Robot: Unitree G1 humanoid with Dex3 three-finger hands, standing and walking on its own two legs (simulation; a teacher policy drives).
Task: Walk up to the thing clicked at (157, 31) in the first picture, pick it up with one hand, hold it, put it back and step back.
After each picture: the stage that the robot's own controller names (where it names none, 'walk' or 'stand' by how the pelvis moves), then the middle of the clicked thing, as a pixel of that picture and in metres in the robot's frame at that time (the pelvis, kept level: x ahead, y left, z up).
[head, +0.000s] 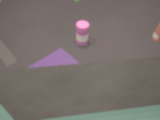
stand; out of the picture +0.73 -0.44 -0.04
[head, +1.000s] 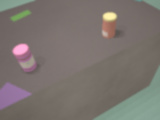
walk; (109, 25) +0.72 -0.08 -0.01
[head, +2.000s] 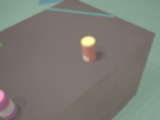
walk; (88, 49) +0.60 +0.01 -0.04
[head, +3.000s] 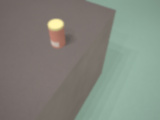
walk; (57, 34) +0.58 +0.14 +0.01
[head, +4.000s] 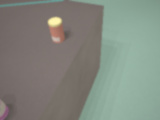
walk; (56, 30) +0.67 +0.19 -0.01
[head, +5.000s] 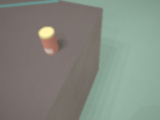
stand; (49, 41) +0.56 +0.22 -0.02
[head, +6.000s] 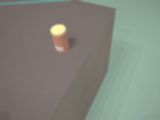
stand; (60, 38) +0.57 +0.19 -0.02
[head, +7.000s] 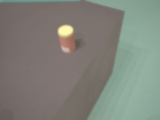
stand; (67, 39) +0.57 +0.16 -0.02
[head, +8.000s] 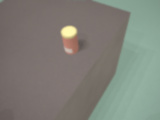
stand; (70, 40) +0.56 +0.13 -0.03
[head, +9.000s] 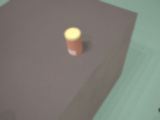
stand; (74, 42) +0.55 +0.12 -0.03
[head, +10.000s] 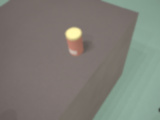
stand; (75, 42) +0.55 +0.11 -0.04
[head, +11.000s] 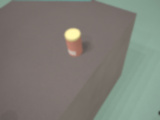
stand; (74, 43) +0.55 +0.12 -0.03
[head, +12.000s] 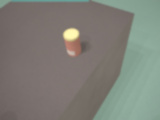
stand; (72, 43) +0.55 +0.12 -0.03
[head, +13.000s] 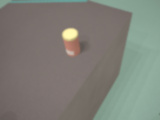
stand; (71, 42) +0.55 +0.12 -0.03
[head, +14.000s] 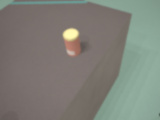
stand; (72, 43) +0.56 +0.13 -0.03
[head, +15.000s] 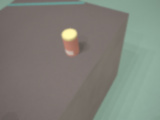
stand; (71, 43) +0.56 +0.13 -0.03
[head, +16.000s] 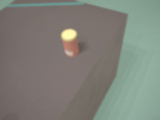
stand; (70, 43) +0.56 +0.13 -0.03
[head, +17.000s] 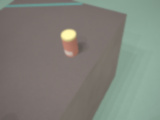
stand; (70, 43) +0.56 +0.14 -0.03
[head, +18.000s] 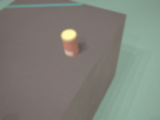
stand; (70, 43) +0.56 +0.14 -0.03
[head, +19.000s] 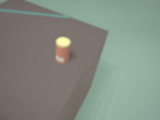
stand; (62, 50) +0.59 +0.11 -0.04
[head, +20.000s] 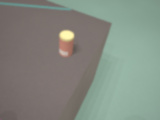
stand; (66, 44) +0.60 +0.08 -0.03
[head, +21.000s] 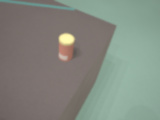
stand; (66, 47) +0.56 +0.09 -0.03
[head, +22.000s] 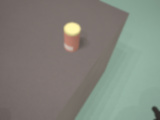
rise first; (71, 38) +0.56 +0.09 -0.03
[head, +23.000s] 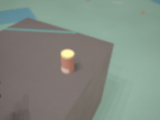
rise first; (67, 62) +0.58 +0.09 -0.03
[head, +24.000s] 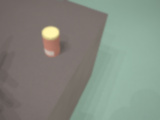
go down; (51, 42) +0.54 +0.10 +0.00
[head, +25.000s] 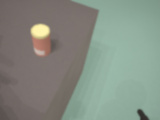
go down; (41, 41) +0.54 +0.11 +0.00
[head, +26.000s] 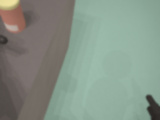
close in; (11, 13) +0.57 +0.13 +0.05
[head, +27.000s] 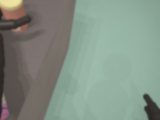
close; (14, 13) +0.57 +0.13 +0.05
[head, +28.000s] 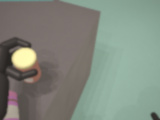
lift; (28, 66) +0.39 +0.16 +0.07
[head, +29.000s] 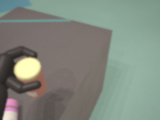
lift; (32, 78) +0.30 +0.16 +0.13
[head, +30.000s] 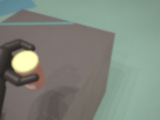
hold; (30, 72) +0.32 +0.16 +0.15
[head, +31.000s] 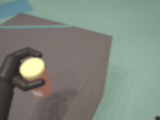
hold; (37, 78) +0.31 +0.14 +0.12
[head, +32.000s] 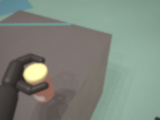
crouch; (40, 83) +0.31 +0.14 +0.10
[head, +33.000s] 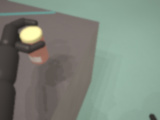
crouch; (35, 46) +0.45 +0.13 +0.11
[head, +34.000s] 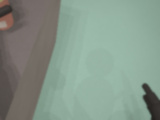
lower; out of the picture +0.56 +0.13 +0.07
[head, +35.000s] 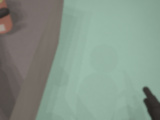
lower; out of the picture +0.56 +0.14 +0.06
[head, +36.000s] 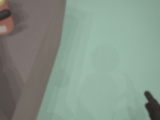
lower; out of the picture +0.55 +0.15 +0.06
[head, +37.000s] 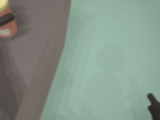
lower; (0, 16) +0.54 +0.15 +0.05
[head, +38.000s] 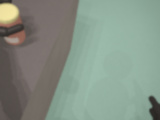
open; (11, 25) +0.52 +0.15 +0.05
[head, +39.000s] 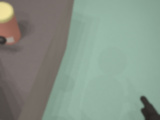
withdraw; (5, 24) +0.52 +0.15 +0.04
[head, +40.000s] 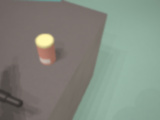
sink last; (46, 50) +0.50 +0.14 +0.00
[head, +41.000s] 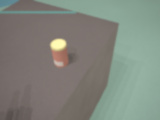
stand; (60, 53) +0.53 +0.13 +0.00
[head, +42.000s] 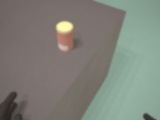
stand; (65, 37) +0.56 +0.11 +0.03
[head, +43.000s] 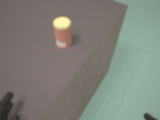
stand; (63, 33) +0.56 +0.12 +0.04
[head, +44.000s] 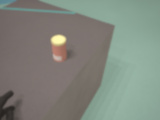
stand; (59, 48) +0.58 +0.12 -0.01
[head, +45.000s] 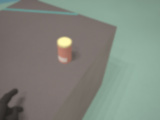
stand; (64, 50) +0.58 +0.11 -0.03
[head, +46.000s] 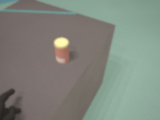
stand; (62, 51) +0.58 +0.11 -0.04
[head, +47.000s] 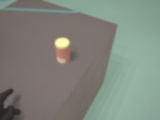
stand; (62, 51) +0.57 +0.11 -0.04
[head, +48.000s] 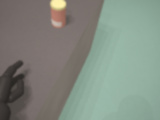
walk; (58, 14) +0.69 +0.07 -0.03
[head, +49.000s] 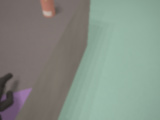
walk; (47, 4) +0.83 +0.15 -0.02
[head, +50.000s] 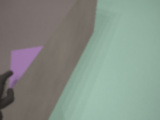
walk; out of the picture +1.03 +0.10 -0.01
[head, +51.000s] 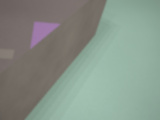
stand; out of the picture +1.23 +0.05 -0.03
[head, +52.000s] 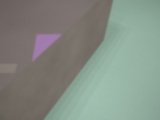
stand; out of the picture +1.19 +0.01 -0.04
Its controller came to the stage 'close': yes
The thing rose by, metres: 0.19
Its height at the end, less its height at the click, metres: +0.00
